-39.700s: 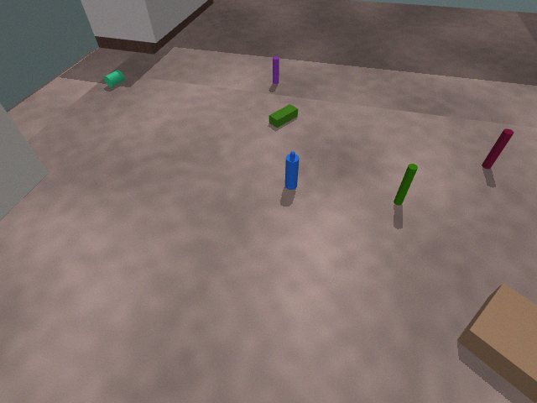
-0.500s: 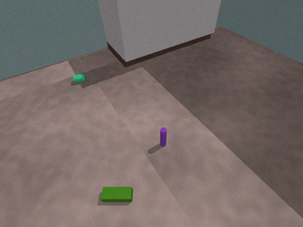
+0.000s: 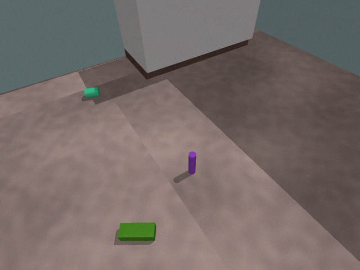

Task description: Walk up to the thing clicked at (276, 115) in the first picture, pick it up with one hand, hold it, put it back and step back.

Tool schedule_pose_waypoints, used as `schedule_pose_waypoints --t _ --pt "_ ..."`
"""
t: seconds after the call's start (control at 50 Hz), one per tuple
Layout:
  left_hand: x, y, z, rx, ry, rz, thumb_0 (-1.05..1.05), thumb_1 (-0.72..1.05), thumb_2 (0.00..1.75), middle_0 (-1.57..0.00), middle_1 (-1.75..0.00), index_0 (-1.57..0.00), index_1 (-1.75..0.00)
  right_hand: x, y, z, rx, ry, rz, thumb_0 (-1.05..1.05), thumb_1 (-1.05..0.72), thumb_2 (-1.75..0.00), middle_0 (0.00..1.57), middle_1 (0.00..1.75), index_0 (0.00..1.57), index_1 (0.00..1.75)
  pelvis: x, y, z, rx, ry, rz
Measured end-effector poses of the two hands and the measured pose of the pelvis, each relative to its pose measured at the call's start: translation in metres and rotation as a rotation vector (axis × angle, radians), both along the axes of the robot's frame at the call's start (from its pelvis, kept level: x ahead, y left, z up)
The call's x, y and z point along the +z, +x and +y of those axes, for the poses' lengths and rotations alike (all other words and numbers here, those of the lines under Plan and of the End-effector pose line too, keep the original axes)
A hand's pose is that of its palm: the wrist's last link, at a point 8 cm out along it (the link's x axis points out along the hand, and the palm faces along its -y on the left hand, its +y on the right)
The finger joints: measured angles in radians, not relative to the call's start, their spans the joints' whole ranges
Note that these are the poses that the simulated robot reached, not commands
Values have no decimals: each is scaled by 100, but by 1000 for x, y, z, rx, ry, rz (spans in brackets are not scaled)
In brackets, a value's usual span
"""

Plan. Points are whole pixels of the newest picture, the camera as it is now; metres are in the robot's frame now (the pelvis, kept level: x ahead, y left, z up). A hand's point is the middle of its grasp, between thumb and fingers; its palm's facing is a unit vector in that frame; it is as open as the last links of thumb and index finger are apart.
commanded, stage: stand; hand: left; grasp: from above
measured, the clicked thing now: (137, 231) +0.47 +0.28 -0.75
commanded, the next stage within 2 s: step back in 0.42 s
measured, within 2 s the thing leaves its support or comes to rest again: neither
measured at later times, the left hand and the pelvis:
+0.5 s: hand out of the picture +0.07 +0.26 -0.16, palm faces +0.03 -0.94 -0.35, open 7.4 cm; pelvis -0.01 +0.00 +0.00, yaw +0 degrees
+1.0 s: hand out of the picture +0.04 +0.30 -0.18, palm faces -0.09 -0.93 -0.37, open 7.4 cm; pelvis -0.09 +0.05 -0.02, yaw -3 degrees
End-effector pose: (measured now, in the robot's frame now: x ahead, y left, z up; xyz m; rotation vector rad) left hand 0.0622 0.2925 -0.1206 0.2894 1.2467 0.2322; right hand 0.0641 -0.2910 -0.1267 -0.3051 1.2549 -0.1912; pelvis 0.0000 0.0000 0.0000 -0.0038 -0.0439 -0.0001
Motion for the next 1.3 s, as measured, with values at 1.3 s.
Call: schedule_pose_waypoints --t 1.3 --pt "9 -110 34 -111 74 -81 1 90 90 -20 -30 -21 -30 -11 -149 4 -42 -41 -60 0 -90 -90 20 30 21 30 -17 -158 29 -68 28 20"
